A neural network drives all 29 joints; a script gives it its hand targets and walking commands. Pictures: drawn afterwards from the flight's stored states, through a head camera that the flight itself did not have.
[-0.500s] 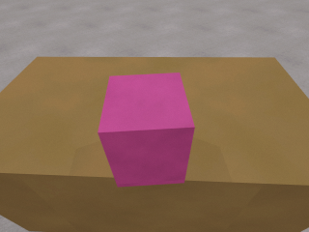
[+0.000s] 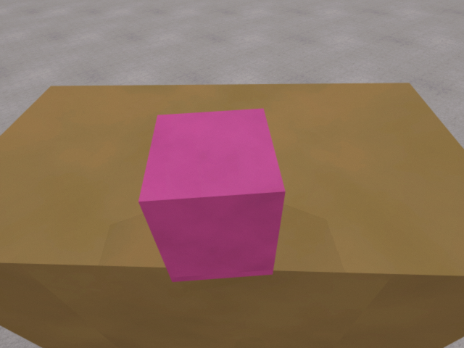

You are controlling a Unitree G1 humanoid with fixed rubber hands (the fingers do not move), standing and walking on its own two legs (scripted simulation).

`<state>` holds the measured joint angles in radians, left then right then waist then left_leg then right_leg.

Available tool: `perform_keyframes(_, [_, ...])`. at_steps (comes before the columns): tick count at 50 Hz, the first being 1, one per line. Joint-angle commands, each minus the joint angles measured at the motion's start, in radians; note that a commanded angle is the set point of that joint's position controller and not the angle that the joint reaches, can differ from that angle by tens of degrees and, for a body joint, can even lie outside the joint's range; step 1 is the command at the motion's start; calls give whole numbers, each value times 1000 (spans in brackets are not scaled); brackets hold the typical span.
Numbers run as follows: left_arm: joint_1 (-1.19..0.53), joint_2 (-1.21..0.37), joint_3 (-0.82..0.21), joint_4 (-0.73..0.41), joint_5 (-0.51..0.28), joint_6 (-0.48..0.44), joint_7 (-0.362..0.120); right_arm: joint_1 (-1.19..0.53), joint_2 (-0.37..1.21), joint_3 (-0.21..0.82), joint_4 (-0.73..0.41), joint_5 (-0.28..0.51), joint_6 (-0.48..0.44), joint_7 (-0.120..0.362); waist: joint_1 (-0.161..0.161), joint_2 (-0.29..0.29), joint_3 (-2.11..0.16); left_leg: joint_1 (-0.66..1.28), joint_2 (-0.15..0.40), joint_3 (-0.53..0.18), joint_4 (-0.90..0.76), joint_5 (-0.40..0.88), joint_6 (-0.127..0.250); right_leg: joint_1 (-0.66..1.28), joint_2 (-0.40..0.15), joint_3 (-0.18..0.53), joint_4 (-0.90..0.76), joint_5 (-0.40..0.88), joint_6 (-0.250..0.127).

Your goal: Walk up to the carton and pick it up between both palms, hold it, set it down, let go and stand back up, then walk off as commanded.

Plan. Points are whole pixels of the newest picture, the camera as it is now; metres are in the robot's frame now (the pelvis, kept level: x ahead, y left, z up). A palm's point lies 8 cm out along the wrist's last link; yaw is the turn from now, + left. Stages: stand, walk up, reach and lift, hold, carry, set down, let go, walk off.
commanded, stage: stand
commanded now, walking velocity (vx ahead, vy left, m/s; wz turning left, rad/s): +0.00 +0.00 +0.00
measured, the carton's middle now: (216, 197) +0.40 +0.05 +0.06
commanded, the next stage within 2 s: walk off in 0.22 s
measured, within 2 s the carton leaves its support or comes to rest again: neither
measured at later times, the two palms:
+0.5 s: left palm out of the picture +0.07 +0.30 -0.12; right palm out of the picture +0.07 -0.32 -0.12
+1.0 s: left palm out of the picture -0.07 +0.26 -0.11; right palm out of the picture +0.00 -0.37 -0.14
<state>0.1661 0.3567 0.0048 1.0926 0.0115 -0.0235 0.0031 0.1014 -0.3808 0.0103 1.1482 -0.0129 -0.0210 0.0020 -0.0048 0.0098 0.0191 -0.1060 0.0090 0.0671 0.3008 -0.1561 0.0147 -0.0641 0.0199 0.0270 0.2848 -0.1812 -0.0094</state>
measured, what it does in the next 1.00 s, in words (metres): walks backwards: right foot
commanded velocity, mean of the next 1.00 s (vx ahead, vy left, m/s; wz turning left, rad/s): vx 0.00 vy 0.00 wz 0.00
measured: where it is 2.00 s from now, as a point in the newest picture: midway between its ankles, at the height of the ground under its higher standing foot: outside the picture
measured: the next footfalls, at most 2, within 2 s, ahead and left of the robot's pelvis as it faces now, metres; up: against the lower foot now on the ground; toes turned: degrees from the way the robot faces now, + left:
right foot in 0.84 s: -0.07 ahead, -0.17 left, +0.00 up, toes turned +4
left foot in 1.28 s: -0.23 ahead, +0.12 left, +0.00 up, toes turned -2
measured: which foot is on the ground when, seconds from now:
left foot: down 0.00-0.84, up 0.86-1.00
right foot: down 0.00-0.66, up 0.68-0.82, down 0.84-1.00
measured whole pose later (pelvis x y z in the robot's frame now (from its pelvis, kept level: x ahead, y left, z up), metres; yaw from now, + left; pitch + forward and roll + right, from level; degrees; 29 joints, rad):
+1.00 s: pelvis -0.13 -0.05 -0.03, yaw +0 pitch -3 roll +1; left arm 0.24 0.36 0.06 0.77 0.03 0.05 0.00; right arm 0.14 -0.46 -0.07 0.77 -0.01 0.07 -0.01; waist 0.02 0.07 0.17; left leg -0.51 -0.13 -0.16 1.24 -0.50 0.00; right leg -0.32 0.01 0.06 0.72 -0.35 -0.02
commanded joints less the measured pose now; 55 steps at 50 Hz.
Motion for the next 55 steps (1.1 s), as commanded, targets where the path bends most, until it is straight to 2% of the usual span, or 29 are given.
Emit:
perform_keyframes(1, [-31, 209, 42, -51, -1, -19, 11, -55, -195, -35, -58, 1, -17, -12, 0, -19, -32, 47, 141, -141, -46, 101, 26, -52, -153, 111, -48, 138, -22])
perform_keyframes(6, [-35, 208, 43, -47, -2, -19, 11, -52, -191, -35, -58, 1, -15, -11, -5, -2, -35, 51, 141, -136, -43, 101, 24, -49, -155, 111, -53, 143, -22])
perform_keyframes(9, [-32, 209, 42, -44, -2, -18, 12, -44, -197, -36, -55, 1, -15, -12, -2, -20, -29, 51, 139, -139, -46, 100, 24, -52, -152, 109, -51, 144, -22])
perform_keyframes(20, [-45, 209, 47, -41, 0, -17, 11, -55, -196, -39, -62, 1, -16, -13, -4, -5, -31, 56, 143, -135, -42, 123, 20, -50, -153, 108, -50, 161, -22])
perform_keyframes(21, [-44, 227, 67, -113, -40, 5, 0, 59, -225, -93, -166, 15, -6, -7, -28, -36, 49, -78, 119, -169, 110, 389, 36, -107, -116, 69, 105, 325, -53])
perform_keyframes(23, [-10, 212, 69, -159, -34, 16, 3, 59, -212, -99, -208, 19, 8, -8, -13, -29, -34, -37, 120, -155, 202, 398, 58, -137, -135, 88, 154, 393, -91])
perform_keyframes(25, [4, 218, 74, -208, -30, 25, 1, 81, -199, -111, -268, 16, 22, -11, -18, -17, -91, -54, 111, -162, 252, 318, 83, -137, -152, 108, 221, 405, -124])
perform_keyframes(27, [9, 225, 81, -249, -22, 35, -2, 87, -210, -121, -313, 12, 33, -11, -18, -7, -130, -94, 116, -174, 275, 246, 104, -123, -147, 111, 288, 378, -132])
perform_keyframes(30, [8, 222, 90, -310, -12, 43, -2, 105, -243, -132, -352, 9, 41, -9, -23, 9, -117, -121, 162, -225, 282, 213, 149, -197, -108, 101, 387, 272, -127])
perform_keyframes(31, [14, 214, 96, -326, -9, 46, -2, 103, -257, -134, -371, 6, 42, -8, -26, 61, -108, -153, 200, -264, 247, 211, 181, -205, -65, 75, 466, 180, -113])
perform_keyframes(32, [32, 204, 104, -337, -5, 48, -2, 84, -276, -137, -393, 1, 41, -7, -24, 129, -103, -203, 277, -333, 178, 247, 234, -200, 4, 31, 593, -19, -74])
perform_keyframes(33, [45, 195, 114, -351, 1, 54, 0, 58, -298, -139, -420, -2, 38, -6, -25, 198, -74, -269, 375, -406, 87, 290, 296, -207, 56, -15, 707, -315, -30])
perform_keyframes(34, [56, 209, 124, -352, 2, 63, 1, 35, -321, -146, -436, -3, 34, -9, -23, 211, -43, -315, 419, -441, 44, 254, 324, -219, 58, 14, 808, -411, -15])
perform_keyframes(35, [85, 220, 133, -356, 2, 69, 1, 3, -321, -149, -457, -2, 36, -15, 3, 173, -17, -330, 411, -401, 70, 277, 323, -232, 59, 38, 867, -437, -16])
perform_keyframes(36, [106, 229, 136, -349, -6, 72, -2, -28, -309, -150, -470, -6, 36, -24, 22, 170, -14, -324, 380, -351, 101, 272, 294, -238, 44, 79, 866, -429, -15])
perform_keyframes(37, [127, 232, 133, -359, -10, 71, -6, -55, -288, -145, -479, -11, 35, -28, 41, 179, -28, -299, 346, -306, 150, 275, 256, -234, 0, 104, 779, -404, -21])
perform_keyframes(39, [193, 225, 126, -354, 2, 61, -16, -75, -258, -131, -492, -18, 43, -25, 75, 142, -66, -266, 245, -235, 290, 239, 157, -161, -49, 115, 435, -255, -37])
perform_keyframes(40, [202, 226, 127, -349, 10, 54, -16, -59, -245, -125, -485, -11, 50, -22, 75, 93, -49, -270, 187, -215, 365, 218, 121, -127, -43, 133, 269, -175, -46])
perform_keyframes(41, [163, 251, 128, -356, 17, 50, -12, 14, -235, -121, -461, -3, 59, -19, 37, -38, -36, -322, 113, -184, 433, 45, 86, -96, -82, 214, 178, 35, -60])
perform_keyframes(42, [133, 321, 139, -379, 23, 48, -5, 40, -204, -114, -467, 9, 63, -19, 22, -243, -46, -415, -24, -137, 617, -350, 32, -79, -281, 437, 160, 321, -143])
perform_keyframes(43, [99, 340, 142, -405, 16, 42, -4, 36, -222, -125, -449, 8, 77, -26, 39, -202, -41, -359, -98, -237, 839, -470, 10, -231, -346, 483, 123, 324, -250])
perform_keyframes(44, [55, 344, 150, -424, 19, 40, 3, 28, -239, -129, -449, 3, 75, -30, 41, -189, 15, -350, -122, -290, 941, -481, 12, -356, -359, 504, 77, 235, -256])
perform_keyframes(45, [11, 329, 145, -434, 17, 33, 12, 21, -243, -126, -459, 5, 71, -31, 15, -156, 56, -360, -127, -293, 996, -419, 13, -376, -336, 450, 74, 208, -247])
perform_keyframes(46, [-28, 318, 142, -430, 15, 34, 15, 54, -249, -129, -451, 6, 70, -30, -16, -150, 69, -380, -130, -285, 1020, -370, -1, -339, -297, 363, 103, 200, -230])
perform_keyframes(47, [-37, 311, 147, -438, 19, 34, 18, 87, -260, -135, -448, 0, 71, -30, -25, -156, 61, -401, -124, -286, 1025, -347, -15, -283, -282, 325, 143, 205, -221])
perform_keyframes(48, [-20, 308, 149, -444, 21, 35, 21, 103, -268, -139, -454, -5, 73, -28, -21, -147, 49, -420, -124, -284, 1034, -344, -25, -232, -283, 326, 176, 203, -226])
perform_keyframes(49, [6, 301, 150, -451, 20, 34, 26, 98, -264, -140, -462, -9, 71, -25, -6, -141, 24, -432, -129, -285, 1036, -349, -30, -182, -288, 336, 194, 219, -242])
perform_keyframes(51, [73, 292, 148, -448, 14, 28, 32, 75, -254, -135, -488, -15, 68, -22, 27, -116, 9, -468, -130, -273, 989, -361, -33, -88, -295, 342, 214, 276, -247])
perform_keyframes(55, [137, 312, 144, -430, 6, 26, 38, 75, -239, -130, -497, -13, 67, -18, 67, -154, -37, -446, -99, -248, 780, -406, -31, 25, -307, 352, 236, 329, -247])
